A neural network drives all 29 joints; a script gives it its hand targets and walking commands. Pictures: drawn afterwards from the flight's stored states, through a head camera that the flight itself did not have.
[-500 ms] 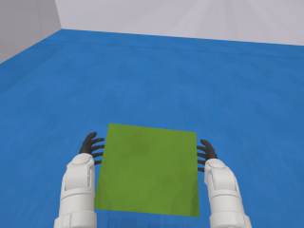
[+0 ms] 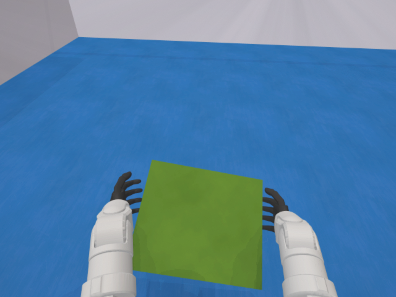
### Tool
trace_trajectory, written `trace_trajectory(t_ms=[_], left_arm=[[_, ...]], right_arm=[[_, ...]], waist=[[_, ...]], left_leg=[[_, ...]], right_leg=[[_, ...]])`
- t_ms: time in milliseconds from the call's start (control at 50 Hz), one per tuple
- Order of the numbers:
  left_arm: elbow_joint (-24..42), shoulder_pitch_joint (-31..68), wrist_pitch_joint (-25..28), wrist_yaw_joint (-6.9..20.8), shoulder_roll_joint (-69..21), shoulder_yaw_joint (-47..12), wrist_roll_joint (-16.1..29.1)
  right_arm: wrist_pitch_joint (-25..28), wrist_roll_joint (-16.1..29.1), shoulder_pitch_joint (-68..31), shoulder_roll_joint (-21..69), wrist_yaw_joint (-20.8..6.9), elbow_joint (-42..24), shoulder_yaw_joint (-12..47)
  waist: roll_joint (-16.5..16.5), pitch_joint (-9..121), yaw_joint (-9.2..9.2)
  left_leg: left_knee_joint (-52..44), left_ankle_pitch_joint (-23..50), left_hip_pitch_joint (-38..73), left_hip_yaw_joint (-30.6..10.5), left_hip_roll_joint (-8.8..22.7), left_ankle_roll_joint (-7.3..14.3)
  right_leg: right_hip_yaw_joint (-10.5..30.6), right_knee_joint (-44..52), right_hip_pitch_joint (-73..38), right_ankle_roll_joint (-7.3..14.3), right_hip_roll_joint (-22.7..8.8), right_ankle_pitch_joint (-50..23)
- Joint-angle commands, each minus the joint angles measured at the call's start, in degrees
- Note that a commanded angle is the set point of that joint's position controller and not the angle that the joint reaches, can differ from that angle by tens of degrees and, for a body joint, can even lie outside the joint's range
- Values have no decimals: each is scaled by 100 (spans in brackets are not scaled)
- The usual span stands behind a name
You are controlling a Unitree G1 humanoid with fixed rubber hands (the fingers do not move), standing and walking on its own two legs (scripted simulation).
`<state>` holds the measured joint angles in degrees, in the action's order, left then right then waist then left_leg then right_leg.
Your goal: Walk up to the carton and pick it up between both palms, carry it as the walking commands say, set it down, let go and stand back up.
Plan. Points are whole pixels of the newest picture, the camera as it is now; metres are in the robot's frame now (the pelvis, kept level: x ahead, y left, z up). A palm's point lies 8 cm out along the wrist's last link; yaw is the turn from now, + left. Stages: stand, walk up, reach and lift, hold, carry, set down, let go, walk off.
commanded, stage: set down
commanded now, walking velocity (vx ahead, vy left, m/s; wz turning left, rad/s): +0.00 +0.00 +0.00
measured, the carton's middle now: (195, 227) +0.33 +0.02 -0.05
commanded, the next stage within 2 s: none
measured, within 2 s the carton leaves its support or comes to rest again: neither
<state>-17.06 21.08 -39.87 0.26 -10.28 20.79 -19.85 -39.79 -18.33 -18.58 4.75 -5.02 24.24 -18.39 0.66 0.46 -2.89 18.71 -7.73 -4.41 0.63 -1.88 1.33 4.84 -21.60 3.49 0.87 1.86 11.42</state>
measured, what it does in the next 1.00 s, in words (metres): lowers itself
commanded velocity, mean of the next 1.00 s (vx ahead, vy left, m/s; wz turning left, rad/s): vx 0.00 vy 0.00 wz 0.00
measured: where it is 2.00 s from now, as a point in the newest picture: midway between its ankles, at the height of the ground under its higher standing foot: outside the picture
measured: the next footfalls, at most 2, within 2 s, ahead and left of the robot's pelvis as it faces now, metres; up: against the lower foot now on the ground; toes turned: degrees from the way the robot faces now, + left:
none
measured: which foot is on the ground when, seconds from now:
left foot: down 0.00-1.00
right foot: down 0.00-1.00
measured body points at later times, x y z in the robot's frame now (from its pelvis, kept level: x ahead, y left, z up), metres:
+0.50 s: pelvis +0.01 -0.02 -0.01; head +0.06 -0.02 +0.43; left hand +0.32 +0.18 -0.04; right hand +0.34 -0.16 -0.05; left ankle +0.04 +0.10 -0.75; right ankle +0.01 -0.11 -0.75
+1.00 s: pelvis -0.03 +0.00 -0.07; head +0.14 +0.01 +0.34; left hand +0.34 +0.19 -0.13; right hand +0.36 -0.15 -0.13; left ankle +0.04 +0.10 -0.75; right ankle +0.01 -0.11 -0.75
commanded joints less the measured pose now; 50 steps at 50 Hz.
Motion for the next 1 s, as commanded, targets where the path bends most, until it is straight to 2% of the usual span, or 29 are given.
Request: trace_trajectory(t_ms=[0, 40, 80, 180, 240, 360, 420, 520, 620, 780, 980], left_arm=[[-749, 2490, 45, 1676, -4893, -2923, 1569], [-821, 2370, 153, 1752, -4872, -2890, 1524], [-902, 2195, 268, 1786, -4753, -2758, 1410], [-1075, 1952, 612, 1743, -4396, -2419, 1133], [-1152, 1897, 848, 1700, -4264, -2372, 1072], [-1323, 1782, 1369, 1658, -4067, -2404, 998], [-1427, 1813, 1635, 1671, -3977, -2389, 966], [-1490, 2037, 1977, 1689, -3956, -2428, 973], [-1530, 2296, 2115, 1671, -4034, -2441, 961], [-1534, 2951, 2151, 1639, -4261, -2389, 908], [-1287, 3682, 2062, 1708, -4649, -2678, 1081]], right_arm=[[482, 1427, -3616, 4932, -1407, -504, 2706], [540, 1324, -3463, 4918, -1314, -536, 2659], [607, 1230, -3287, 4859, -1242, -491, 2597], [898, 1157, -3171, 4770, -1152, -320, 2559], [1131, 1180, -3170, 4768, -1095, -249, 2604], [1617, 1185, -2961, 4788, -914, -92, 2708], [1851, 1149, -2897, 4791, -838, 4, 2714], [2155, 1089, -2962, 4749, -803, 169, 2659], [2286, 1029, -3172, 4704, -875, 333, 2546], [2326, 919, -3775, 4715, -1148, 656, 2269], [2236, 982, -4399, 4868, -1487, 691, 2340]], waist=[[5, 1012, 124], [49, 1077, 203], [92, 1082, 192], [78, 1166, -18], [47, 1427, -80], [58, 1995, -46], [103, 2203, -7], [85, 2585, 84], [12, 2903, 129], [-110, 3402, 134], [-136, 4449, 190]], left_leg=[[-27, 47, 1030, -372, -61, -140], [42, 350, 947, -390, -87, -112], [103, 543, 799, -405, -107, -81], [355, 793, 422, -410, -120, -43], [551, 1039, 238, -393, -152, -41], [934, 1397, -416, -423, -243, -17], [1136, 1381, -829, -461, -284, 14], [1502, 1333, -1360, -496, -317, 9], [1813, 1222, -1712, -498, -330, -26], [2311, 804, -2284, -450, -348, -91], [2988, 549, -2915, -405, -354, -148]], right_leg=[[73, 590, 1118, 187, 81, 425], [78, 526, 1035, 145, 100, 133], [86, 437, 981, 109, 115, -96], [114, 168, 1052, 79, 149, -418], [135, -4, 1064, 56, 170, -781], [237, -392, 1047, -20, 146, -1814], [277, -591, 1176, -53, 138, -2049], [221, -919, 1657, -60, 200, -1903], [99, -1224, 2364, -50, 285, -1436], [-130, -1794, 3679, 13, 389, -582], [-303, -2594, 4911, 72, 462, -140]])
